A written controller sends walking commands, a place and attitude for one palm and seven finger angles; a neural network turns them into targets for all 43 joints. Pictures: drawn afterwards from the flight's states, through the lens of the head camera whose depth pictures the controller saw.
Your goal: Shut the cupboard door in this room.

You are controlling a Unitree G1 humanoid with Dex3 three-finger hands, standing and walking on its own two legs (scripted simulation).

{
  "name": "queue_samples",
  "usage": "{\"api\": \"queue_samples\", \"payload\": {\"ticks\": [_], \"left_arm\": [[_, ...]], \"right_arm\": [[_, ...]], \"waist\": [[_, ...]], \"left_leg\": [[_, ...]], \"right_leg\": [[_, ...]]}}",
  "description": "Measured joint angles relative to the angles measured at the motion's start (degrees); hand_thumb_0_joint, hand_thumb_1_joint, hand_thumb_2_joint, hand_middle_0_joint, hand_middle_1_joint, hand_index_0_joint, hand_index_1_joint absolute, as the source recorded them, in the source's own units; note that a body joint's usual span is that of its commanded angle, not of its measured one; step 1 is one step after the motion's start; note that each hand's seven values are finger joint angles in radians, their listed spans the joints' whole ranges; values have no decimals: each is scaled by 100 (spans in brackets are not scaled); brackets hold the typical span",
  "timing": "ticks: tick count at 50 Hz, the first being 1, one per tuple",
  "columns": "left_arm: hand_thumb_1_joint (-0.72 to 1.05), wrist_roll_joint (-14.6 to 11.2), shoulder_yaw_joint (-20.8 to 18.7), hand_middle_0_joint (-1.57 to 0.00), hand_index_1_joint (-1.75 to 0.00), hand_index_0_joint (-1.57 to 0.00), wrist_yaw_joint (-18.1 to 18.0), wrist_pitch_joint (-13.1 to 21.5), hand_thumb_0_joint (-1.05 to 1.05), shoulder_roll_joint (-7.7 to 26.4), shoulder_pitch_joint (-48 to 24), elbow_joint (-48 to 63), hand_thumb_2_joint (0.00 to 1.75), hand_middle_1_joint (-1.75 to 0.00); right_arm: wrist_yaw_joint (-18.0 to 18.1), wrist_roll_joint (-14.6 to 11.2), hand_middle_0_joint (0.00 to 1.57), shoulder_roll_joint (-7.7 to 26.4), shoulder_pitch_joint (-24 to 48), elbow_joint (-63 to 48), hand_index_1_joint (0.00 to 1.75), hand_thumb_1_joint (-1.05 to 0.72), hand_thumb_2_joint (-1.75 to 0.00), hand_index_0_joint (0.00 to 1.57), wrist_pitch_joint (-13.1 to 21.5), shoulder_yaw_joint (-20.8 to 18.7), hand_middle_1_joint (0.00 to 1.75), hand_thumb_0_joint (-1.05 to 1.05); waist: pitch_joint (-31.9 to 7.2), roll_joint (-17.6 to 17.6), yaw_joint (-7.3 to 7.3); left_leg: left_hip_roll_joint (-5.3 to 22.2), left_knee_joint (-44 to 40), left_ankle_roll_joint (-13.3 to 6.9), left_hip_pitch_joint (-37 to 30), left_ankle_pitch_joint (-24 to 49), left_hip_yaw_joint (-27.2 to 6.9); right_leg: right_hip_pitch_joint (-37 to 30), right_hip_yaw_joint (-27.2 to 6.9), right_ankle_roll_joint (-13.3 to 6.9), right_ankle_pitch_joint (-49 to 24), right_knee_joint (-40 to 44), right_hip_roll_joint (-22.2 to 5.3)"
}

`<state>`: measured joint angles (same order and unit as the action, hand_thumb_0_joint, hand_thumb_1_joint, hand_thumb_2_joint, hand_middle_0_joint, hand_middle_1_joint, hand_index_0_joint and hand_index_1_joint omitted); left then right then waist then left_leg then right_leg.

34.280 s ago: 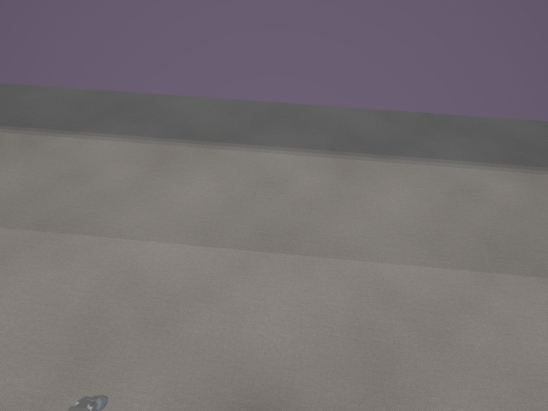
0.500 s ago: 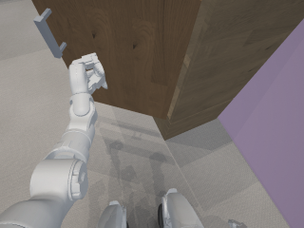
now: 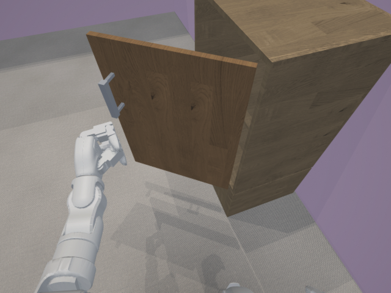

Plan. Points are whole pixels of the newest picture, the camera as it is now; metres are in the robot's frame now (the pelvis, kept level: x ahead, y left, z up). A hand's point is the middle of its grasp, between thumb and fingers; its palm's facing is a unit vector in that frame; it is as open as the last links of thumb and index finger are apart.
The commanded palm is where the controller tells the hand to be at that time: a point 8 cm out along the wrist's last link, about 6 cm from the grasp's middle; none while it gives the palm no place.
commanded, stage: draw the hand back to the body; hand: left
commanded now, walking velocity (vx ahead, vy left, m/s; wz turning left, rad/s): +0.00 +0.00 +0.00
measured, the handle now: (113, 96) +0.65 +0.25 -0.01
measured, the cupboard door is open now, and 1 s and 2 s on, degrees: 51 51 51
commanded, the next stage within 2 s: step back with the hand held close in 1.12 s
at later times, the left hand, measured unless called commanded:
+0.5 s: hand (33, 189) +0.26 +0.24 +0.16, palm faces +0.34 -0.89 -0.31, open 4.3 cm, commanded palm +0.21 +0.28 +0.17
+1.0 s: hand out of the picture +0.20 +0.27 +0.20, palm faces +0.50 -0.77 -0.40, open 7.3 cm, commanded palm +0.15 +0.31 +0.22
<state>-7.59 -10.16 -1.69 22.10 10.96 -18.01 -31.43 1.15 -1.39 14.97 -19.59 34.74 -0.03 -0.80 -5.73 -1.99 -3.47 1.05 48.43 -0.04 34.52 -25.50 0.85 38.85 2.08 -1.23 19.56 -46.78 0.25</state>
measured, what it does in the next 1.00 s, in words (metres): stands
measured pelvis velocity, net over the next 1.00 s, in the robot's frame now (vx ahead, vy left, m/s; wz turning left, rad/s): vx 0.02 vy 0.00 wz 0.03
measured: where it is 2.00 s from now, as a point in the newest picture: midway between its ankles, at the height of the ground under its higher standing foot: outside the picture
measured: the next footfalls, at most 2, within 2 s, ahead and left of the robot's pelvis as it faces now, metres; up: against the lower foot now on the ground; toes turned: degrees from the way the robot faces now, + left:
none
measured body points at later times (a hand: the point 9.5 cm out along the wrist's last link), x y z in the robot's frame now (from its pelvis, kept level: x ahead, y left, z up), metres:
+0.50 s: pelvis +0.03 +0.01 +0.04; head +0.01 -0.02 +0.49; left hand +0.24 +0.28 +0.17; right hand +0.23 -0.18 -0.04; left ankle -0.02 +0.12 -0.70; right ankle +0.03 -0.11 -0.70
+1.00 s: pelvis +0.02 +0.00 +0.04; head -0.01 -0.03 +0.49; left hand +0.17 +0.31 +0.22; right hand +0.20 -0.22 -0.05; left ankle -0.02 +0.12 -0.70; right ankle +0.03 -0.11 -0.70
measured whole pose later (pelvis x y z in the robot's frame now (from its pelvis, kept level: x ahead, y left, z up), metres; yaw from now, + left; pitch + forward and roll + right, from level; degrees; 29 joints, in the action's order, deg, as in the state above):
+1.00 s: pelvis +0.02 +0.00 +0.04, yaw +1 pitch -5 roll +0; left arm -3.2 -19.0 -7.0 4.8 18.5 25.6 19.6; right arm 5.1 -0.8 13.8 -12.4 37.0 6.6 0.7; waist 0.8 -4.6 3.9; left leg -0.3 23.9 -0.5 2.7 -16.3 0.0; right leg 7.4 2.9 -0.5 12.7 -24.8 -0.7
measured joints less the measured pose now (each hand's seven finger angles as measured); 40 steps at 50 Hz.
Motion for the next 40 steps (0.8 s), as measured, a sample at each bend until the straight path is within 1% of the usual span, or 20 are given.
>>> {"api": "queue_samples", "payload": {"ticks": [3,6,9,13,17,23,30,34,40], "left_arm": [[90,-146,67,-128,-148,-128,188,-228,2,5,453,481,90,-147],[90,170,305,-124,-143,-124,31,-679,2,185,994,1090,90,-143],[90,359,524,-118,-137,-118,-132,-1116,2,329,1467,1631,90,-136],[90,447,602,-109,-127,-109,-279,-1524,2,407,1885,2212,90,-126],[90,457,506,-98,-115,-99,-352,-1770,2,436,2278,2799,90,-115],[90,460,237,-82,-98,-82,-374,-1933,2,506,2987,3710,90,-98],[89,463,-218,-63,-77,-64,-407,-2001,2,664,3682,4515,90,-77],[89,438,-552,-52,-65,-53,-441,-1957,2,789,4051,4908,90,-65],[89,407,-1050,-36,-47,-37,-497,-1786,2,974,4494,5302,89,-47]], "right_arm": [[58,-65,20,51,199,-101,30,-91,-90,20,91,-7,30,1],[182,-117,20,-3,471,-204,30,-91,-90,20,-14,-6,30,1],[331,-136,20,-52,707,-290,30,-91,-90,20,-81,51,30,2],[449,-120,20,-117,937,-336,30,-91,-90,20,-45,182,30,1],[458,-69,20,-201,1052,-329,30,-91,-90,20,49,310,30,1],[370,20,20,-307,1019,-256,30,-91,-90,20,184,425,30,1],[306,87,20,-305,848,-71,30,-90,-90,20,290,408,30,2],[297,98,20,-264,754,48,30,-90,-90,20,361,343,30,2],[323,76,20,-192,664,158,30,-90,-90,20,500,220,30,2]], "waist": [[20,-5,94],[121,27,171],[235,-13,262],[385,-62,415],[487,-110,539],[553,-194,645],[606,-276,705],[596,-306,713],[576,-320,735]], "left_leg": [[-20,-222,-11,-355,60,5],[-71,-584,-9,-869,175,34],[-107,-999,-40,-1401,323,12],[-140,-1494,-56,-2004,511,-38],[-160,-1911,-63,-2481,666,-83],[-167,-2329,-69,-2937,811,-116],[-170,-2494,-72,-3146,862,-130],[-164,-2506,-72,-3182,861,-123],[-143,-2474,-61,-3197,849,-100]], "right_leg": [[-348,-6,13,-40,193,-15],[-816,-39,33,-88,445,-57],[-1350,-20,52,-195,820,-83],[-1970,29,69,-342,1289,-109],[-2460,73,85,-468,1688,-124],[-2927,107,104,-594,2099,-125],[-3143,122,117,-639,2265,-125],[-3176,116,117,-642,2278,-119],[-3183,95,105,-642,2250,-97]]}}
